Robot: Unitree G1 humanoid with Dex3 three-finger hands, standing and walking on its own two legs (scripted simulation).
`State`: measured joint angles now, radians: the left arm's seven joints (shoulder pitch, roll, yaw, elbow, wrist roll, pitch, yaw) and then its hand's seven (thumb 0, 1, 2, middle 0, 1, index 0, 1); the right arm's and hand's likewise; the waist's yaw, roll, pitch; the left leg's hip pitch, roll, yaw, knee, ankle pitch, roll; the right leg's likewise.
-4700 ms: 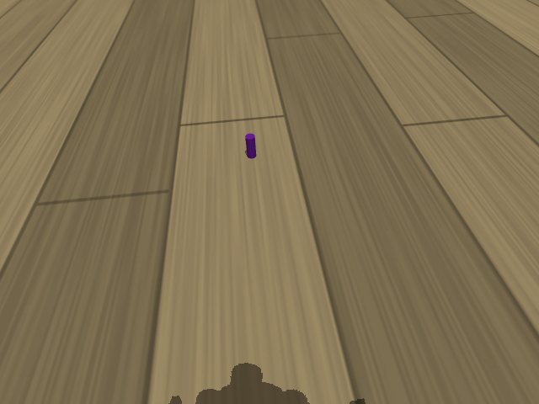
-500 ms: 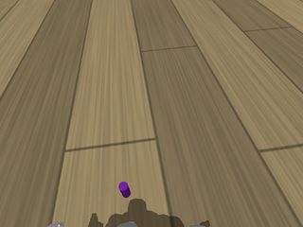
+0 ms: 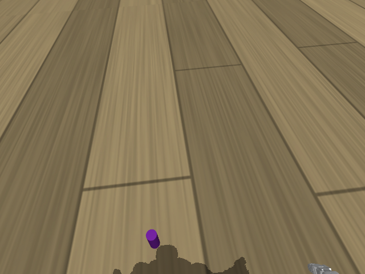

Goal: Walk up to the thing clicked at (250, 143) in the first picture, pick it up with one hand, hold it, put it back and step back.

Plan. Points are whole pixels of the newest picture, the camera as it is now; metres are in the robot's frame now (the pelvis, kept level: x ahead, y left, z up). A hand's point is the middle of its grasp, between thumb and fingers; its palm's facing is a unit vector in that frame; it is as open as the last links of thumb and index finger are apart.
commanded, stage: walk up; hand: left
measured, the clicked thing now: (153, 239) +0.39 +0.22 -0.71
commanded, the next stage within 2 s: stand in 0.74 s
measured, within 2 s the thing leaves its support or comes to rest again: neither
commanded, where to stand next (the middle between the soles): +0.05 +0.00 m, yaw +0 degrees
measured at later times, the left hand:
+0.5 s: hand out of the picture +0.08 +0.25 -0.16, palm faces -0.02 -0.95 -0.32, open 7.4 cm
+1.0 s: hand out of the picture +0.09 +0.25 -0.15, palm faces -0.02 -0.94 -0.34, open 7.4 cm
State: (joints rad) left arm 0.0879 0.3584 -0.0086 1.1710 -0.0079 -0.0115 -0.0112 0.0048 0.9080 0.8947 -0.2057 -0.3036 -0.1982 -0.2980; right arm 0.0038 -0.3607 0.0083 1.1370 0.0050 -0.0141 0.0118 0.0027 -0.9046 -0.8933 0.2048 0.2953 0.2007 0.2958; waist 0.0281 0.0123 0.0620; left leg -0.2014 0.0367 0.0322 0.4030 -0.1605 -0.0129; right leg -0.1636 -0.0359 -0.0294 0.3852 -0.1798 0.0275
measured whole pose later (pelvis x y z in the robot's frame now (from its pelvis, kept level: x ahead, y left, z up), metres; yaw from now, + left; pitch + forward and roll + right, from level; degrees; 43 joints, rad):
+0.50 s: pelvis +0.01 +0.00 +0.00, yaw +0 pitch -2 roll +0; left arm 0.08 0.34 0.01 1.18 0.00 0.00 -0.02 0.00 0.91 0.89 -0.21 -0.30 -0.20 -0.30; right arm 0.09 -0.35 0.00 1.19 -0.01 -0.01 0.01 0.00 -0.91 -0.89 0.20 0.30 0.20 0.30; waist -0.01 0.00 0.05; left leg -0.17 0.04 0.04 0.33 -0.13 -0.02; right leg -0.13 -0.03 -0.03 0.32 -0.15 0.03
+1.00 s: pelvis +0.02 +0.00 +0.00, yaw +0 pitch -2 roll +0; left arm 0.10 0.35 0.01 1.15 0.01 -0.01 -0.01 0.00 0.91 0.89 -0.21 -0.30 -0.20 -0.30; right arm 0.08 -0.35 -0.01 1.16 -0.02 -0.01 0.01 0.00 -0.91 -0.89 0.20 0.30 0.20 0.30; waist 0.00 0.00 0.03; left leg -0.15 0.03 0.03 0.33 -0.15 -0.02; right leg -0.12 -0.04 -0.03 0.32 -0.18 0.02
